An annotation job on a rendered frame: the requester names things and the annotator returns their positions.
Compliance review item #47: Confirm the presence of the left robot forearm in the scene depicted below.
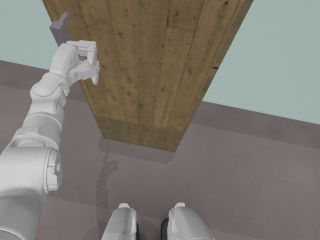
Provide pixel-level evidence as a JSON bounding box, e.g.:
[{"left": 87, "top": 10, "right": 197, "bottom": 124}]
[{"left": 0, "top": 72, "right": 70, "bottom": 159}]

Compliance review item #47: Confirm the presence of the robot left thigh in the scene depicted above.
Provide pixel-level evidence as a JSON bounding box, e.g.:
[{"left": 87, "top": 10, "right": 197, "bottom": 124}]
[{"left": 101, "top": 207, "right": 137, "bottom": 240}]

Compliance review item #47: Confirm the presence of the handle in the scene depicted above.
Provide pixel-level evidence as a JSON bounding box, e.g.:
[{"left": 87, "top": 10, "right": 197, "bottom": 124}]
[{"left": 49, "top": 11, "right": 85, "bottom": 61}]

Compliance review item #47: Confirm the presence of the cupboard door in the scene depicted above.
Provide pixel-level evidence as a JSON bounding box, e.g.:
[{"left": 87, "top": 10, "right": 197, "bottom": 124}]
[{"left": 45, "top": 0, "right": 244, "bottom": 133}]

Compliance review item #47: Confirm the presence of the robot left upper arm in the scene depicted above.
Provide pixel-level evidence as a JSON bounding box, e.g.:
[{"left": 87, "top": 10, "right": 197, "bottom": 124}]
[{"left": 0, "top": 146, "right": 63, "bottom": 240}]

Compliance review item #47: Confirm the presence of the left robot hand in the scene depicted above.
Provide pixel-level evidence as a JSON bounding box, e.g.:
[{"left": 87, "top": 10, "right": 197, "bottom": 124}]
[{"left": 49, "top": 40, "right": 100, "bottom": 87}]

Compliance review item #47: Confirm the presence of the right robot shin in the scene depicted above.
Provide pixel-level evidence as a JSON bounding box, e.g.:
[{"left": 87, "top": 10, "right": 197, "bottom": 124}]
[{"left": 167, "top": 202, "right": 185, "bottom": 240}]

